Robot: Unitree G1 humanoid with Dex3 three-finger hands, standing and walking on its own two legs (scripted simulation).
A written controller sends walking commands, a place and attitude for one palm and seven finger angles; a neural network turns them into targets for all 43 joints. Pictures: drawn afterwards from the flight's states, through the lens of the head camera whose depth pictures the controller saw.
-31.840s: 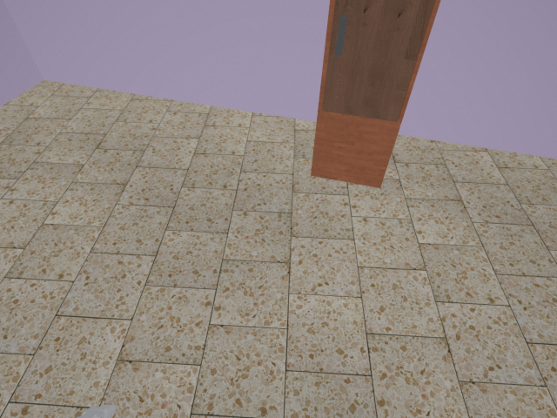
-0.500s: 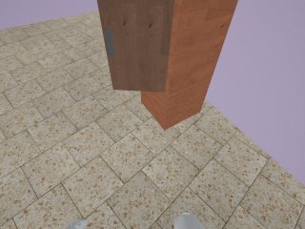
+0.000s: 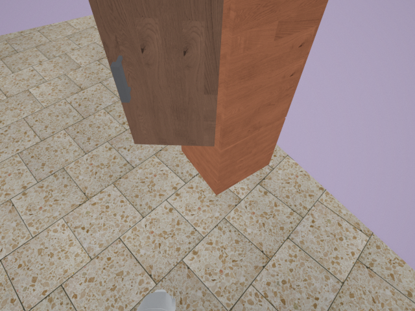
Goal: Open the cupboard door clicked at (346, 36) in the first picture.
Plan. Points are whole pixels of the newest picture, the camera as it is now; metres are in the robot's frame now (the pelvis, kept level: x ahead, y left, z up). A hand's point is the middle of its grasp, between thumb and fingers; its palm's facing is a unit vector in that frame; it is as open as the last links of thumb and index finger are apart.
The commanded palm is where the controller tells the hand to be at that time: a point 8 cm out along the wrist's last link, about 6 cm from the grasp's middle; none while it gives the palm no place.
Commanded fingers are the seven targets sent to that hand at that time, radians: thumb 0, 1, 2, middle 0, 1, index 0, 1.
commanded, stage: take the last steps up to it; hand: left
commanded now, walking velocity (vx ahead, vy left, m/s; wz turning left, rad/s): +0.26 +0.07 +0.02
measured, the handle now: (123, 79) +0.74 +0.30 +0.00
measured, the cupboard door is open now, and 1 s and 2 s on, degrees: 55 55 55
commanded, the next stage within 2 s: come to a stop and stand still in 0.26 s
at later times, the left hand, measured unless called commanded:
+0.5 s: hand (107, 281) +0.20 +0.24 -0.18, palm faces +0.01 -0.98 -0.21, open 7.3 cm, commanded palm none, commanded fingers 0.00 0.90 0.90 -0.20 -0.30 -0.20 -0.30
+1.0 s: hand (116, 264) +0.24 +0.23 -0.18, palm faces +0.02 -0.98 -0.21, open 7.3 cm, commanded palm none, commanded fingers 0.00 0.90 0.90 -0.20 -0.30 -0.20 -0.30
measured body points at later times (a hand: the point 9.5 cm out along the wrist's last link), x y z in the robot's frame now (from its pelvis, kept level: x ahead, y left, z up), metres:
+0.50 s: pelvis +0.16 +0.06 +0.00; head +0.19 +0.06 +0.45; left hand +0.20 +0.29 -0.16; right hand +0.18 -0.17 -0.16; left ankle +0.16 +0.14 -0.74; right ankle +0.18 -0.07 -0.71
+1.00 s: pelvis +0.17 +0.05 -0.01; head +0.20 +0.06 +0.44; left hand +0.24 +0.29 -0.16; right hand +0.19 -0.18 -0.16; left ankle +0.15 +0.15 -0.74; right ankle +0.12 -0.07 -0.72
